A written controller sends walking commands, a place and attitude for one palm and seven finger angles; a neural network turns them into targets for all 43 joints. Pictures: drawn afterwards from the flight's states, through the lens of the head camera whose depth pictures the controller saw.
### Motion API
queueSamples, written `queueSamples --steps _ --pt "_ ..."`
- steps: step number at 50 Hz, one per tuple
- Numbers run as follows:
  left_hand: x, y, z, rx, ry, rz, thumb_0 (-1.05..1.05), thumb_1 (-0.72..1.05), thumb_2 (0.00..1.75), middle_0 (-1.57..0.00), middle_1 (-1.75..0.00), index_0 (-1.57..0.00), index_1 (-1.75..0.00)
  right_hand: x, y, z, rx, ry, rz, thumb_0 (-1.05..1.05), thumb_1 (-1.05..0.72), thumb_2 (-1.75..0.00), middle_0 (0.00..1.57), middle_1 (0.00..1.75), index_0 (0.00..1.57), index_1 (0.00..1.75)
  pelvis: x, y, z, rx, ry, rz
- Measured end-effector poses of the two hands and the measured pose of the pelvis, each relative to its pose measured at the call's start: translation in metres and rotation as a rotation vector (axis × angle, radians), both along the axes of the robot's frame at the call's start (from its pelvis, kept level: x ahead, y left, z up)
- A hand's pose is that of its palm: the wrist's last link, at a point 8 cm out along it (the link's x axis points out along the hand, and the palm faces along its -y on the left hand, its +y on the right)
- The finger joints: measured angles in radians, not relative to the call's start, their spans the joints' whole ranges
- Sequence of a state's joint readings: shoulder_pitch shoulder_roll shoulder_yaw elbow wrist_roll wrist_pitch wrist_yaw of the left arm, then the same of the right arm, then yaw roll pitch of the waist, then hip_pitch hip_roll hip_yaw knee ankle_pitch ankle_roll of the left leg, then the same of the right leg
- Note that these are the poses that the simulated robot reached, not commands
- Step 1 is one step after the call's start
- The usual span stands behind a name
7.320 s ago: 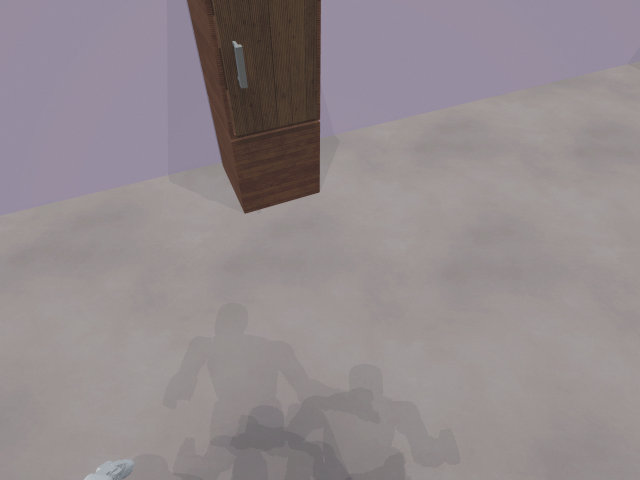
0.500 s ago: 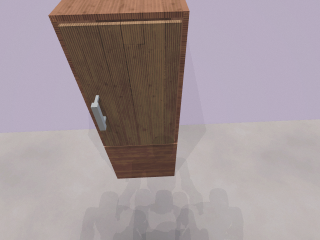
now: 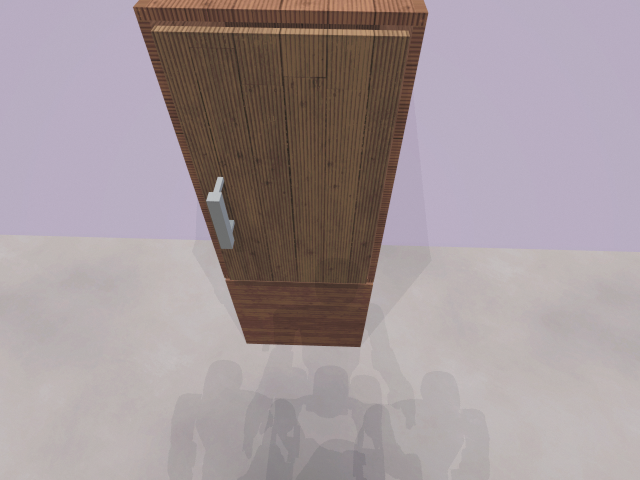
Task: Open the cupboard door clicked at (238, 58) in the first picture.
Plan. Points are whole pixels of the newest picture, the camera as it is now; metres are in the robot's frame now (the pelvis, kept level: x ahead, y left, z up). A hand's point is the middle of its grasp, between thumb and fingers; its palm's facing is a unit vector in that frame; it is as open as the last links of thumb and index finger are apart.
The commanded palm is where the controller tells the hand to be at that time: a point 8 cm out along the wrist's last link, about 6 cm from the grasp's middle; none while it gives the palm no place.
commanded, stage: come to a stop and stand still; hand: left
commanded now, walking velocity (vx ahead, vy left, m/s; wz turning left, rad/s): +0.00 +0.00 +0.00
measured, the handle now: (223, 213) +0.56 +0.24 -0.06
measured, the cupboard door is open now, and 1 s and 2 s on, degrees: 0 0 0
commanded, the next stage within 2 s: look again from close up in 0.26 s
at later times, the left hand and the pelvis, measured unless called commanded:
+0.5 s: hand out of the picture +0.01 +0.19 -0.17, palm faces -0.03 -0.97 -0.22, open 7.4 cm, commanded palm none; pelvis -0.02 +0.01 +0.00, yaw -1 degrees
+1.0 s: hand out of the picture -0.06 +0.18 -0.17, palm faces +0.01 -0.98 -0.17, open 7.4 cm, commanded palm none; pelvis -0.05 +0.01 +0.00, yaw +0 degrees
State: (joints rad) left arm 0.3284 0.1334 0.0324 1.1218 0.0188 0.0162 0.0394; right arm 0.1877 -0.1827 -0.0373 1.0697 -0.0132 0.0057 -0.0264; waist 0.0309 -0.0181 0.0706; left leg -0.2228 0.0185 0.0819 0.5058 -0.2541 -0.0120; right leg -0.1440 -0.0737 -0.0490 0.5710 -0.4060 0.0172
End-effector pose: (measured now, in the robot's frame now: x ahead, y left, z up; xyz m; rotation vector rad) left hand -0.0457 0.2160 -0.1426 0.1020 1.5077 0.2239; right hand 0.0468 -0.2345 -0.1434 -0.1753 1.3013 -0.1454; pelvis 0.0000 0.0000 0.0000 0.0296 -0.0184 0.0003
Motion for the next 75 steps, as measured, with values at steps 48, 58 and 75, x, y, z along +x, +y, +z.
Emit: queueSamples --steps 48,58,75 --pt "-0.017 0.016 0.000 -0.019 -0.123 -0.101 0.00 0.91 0.90 -0.20 -0.30 -0.20 -0.30 -0.109 0.031 0.002 0.045 0.060 -0.050 0.00 -0.91 -0.90 0.20 0.30 0.21 0.30 -0.052 0.012 0.003 -0.031 -0.017 -0.011" --pt "-0.043 0.010 -0.010 -0.052 -0.075 -0.015 0.00 0.91 0.90 -0.20 -0.30 -0.20 -0.30 -0.094 0.021 0.004 0.009 0.078 -0.012 0.00 -0.91 -0.90 0.20 0.30 0.20 0.30 -0.040 0.013 -0.002 -0.040 -0.001 0.025" --pt "0.073 0.009 0.007 0.038 -0.221 -0.079 0.02 0.94 0.90 -0.20 -0.30 -0.20 -0.30 -0.068 0.019 -0.014 0.091 0.139 -0.050 0.00 -0.90 -0.90 0.20 0.30 0.21 0.30 0.017 -0.008 -0.005 0.001 0.015 0.008"
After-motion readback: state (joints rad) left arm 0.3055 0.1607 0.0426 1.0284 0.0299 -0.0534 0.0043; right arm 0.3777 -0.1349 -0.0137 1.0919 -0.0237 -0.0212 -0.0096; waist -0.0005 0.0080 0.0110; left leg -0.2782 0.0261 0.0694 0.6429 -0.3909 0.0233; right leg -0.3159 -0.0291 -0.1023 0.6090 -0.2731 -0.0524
